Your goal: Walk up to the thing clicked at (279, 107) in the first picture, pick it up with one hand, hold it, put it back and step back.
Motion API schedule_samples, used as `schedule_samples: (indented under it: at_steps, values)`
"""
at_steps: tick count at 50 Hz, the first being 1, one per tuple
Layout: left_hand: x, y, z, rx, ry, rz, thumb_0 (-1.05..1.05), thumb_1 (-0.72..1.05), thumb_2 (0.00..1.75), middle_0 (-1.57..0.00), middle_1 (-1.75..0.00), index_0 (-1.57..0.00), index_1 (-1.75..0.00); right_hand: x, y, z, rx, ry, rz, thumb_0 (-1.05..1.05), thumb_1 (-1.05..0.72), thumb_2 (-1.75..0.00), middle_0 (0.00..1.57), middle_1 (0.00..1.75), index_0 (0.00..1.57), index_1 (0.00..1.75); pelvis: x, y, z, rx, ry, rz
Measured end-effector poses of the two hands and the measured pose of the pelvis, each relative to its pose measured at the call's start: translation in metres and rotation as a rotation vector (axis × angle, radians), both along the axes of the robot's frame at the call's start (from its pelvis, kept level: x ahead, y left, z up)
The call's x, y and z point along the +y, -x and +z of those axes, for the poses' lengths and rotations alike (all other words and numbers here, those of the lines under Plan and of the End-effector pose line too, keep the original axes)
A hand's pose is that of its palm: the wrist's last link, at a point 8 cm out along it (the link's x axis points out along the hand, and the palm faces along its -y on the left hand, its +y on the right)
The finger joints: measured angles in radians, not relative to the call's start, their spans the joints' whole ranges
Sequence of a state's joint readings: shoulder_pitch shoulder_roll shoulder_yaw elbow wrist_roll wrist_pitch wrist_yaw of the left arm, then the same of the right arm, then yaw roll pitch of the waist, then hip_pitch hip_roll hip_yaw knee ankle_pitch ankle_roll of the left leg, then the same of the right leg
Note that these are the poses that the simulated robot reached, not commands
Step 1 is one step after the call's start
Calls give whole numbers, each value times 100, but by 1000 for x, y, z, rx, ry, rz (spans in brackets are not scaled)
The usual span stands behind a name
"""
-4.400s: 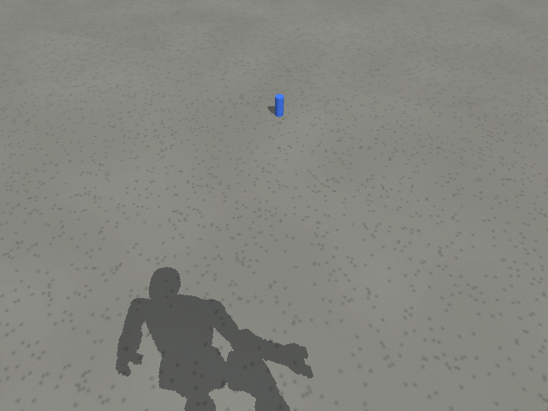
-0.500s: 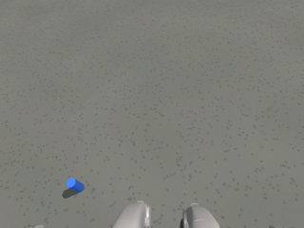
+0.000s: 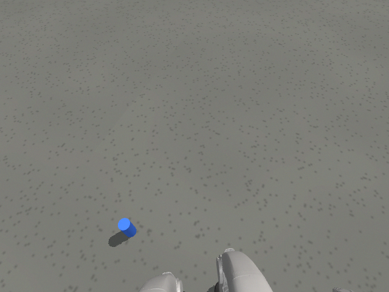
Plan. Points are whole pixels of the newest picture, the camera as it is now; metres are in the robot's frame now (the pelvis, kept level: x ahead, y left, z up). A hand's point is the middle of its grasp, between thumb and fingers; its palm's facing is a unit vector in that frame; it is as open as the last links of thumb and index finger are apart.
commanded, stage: walk up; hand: left
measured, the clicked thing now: (127, 227) +0.43 +0.31 -0.67
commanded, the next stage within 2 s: none
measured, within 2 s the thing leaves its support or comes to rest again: neither
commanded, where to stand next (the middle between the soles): +0.02 +0.11 m, yaw -7 degrees
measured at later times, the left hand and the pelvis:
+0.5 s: hand out of the picture +0.03 +0.51 -0.14, palm faces -0.04 -0.86 -0.51, open 7.4 cm; pelvis -0.08 +0.20 -0.01, yaw -5 degrees
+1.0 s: hand out of the picture +0.10 +0.39 -0.13, palm faces -0.20 -0.91 -0.36, open 7.3 cm; pelvis -0.06 +0.15 +0.01, yaw -10 degrees
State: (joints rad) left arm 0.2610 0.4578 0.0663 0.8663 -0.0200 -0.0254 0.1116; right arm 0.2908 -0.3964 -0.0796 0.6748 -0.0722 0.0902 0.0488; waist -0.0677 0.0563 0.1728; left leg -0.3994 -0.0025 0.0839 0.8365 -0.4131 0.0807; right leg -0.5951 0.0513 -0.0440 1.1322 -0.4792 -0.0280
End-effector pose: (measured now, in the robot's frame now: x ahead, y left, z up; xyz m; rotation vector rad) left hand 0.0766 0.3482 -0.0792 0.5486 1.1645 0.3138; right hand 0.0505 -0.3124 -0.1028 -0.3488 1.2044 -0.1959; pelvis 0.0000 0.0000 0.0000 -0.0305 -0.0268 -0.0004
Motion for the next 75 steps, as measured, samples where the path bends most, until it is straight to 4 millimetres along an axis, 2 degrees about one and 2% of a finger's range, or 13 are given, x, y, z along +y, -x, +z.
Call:
schedule_samples:
  at_steps: [7,12,17,21,27,31,36,40,44,51,59,67,75]
  values:
    - [22,18,0,-32,21,-68,0,90,90,-21,-30,-21,-30,46,30,-20,22,-22,-29,1,-90,-89,21,30,20,30,50,27,-7,-12,16,-41]
    - [66,40,8,-80,-5,-43,0,90,90,-21,-30,-22,-30,83,32,-21,-14,-30,-2,1,-90,-89,20,30,20,30,91,51,-6,-28,0,-30]
    - [125,51,8,-96,-22,-68,0,90,90,-21,-30,-21,-30,120,43,-19,-81,-26,-33,0,-90,-89,20,30,20,30,140,69,-14,-29,-34,-46]
    - [175,52,-9,-117,2,-53,0,90,90,-21,-30,-21,-30,154,75,-23,-86,36,-66,0,-90,-89,20,30,20,30,182,79,-27,-49,-58,-63]
    - [200,57,-22,-46,99,-42,0,90,90,-20,-30,-21,-30,199,128,0,-10,50,-121,0,-90,-89,21,30,20,30,201,83,-7,-50,-14,-89]
    - [198,63,-28,33,159,-46,0,91,90,-20,-30,-20,-29,200,153,19,33,94,-155,1,-90,-89,21,30,21,30,205,81,4,-35,-12,-115]
    - [177,57,-32,104,210,-79,0,91,90,-20,-30,-20,-29,181,176,38,85,161,-191,0,-90,-89,21,30,21,30,200,75,10,-19,-15,-147]
    - [150,31,-33,96,231,-127,1,91,90,-20,-30,-20,-29,158,189,44,115,185,-206,0,-90,-89,21,30,21,30,187,70,10,-10,-16,-169]
    - [116,-3,-31,15,229,-177,1,91,90,-20,-30,-21,-29,132,191,30,142,174,-216,0,-90,-89,21,30,21,30,165,66,2,-11,-4,-173]
    - [79,-25,-13,-62,230,-212,0,90,90,-20,-30,-21,-30,124,140,12,38,104,-217,1,-90,-89,20,30,20,30,150,58,8,-23,-31,-182]
    - [76,-41,-19,-84,223,-184,0,90,90,-20,-30,-21,-30,145,96,-7,-30,13,-177,0,-90,-89,20,30,20,30,147,52,2,-27,-43,-180]
    - [73,-20,-11,-18,207,-155,0,91,90,-20,-30,-21,-30,145,65,-5,-47,-44,-151,0,-90,-89,21,30,20,30,138,54,13,-16,-42,-166]
    - [75,-5,-3,19,211,-124,0,90,90,-20,-30,-21,-30,138,55,7,-41,-37,-153,0,-90,-89,20,30,20,30,141,56,25,-22,-40,-165]
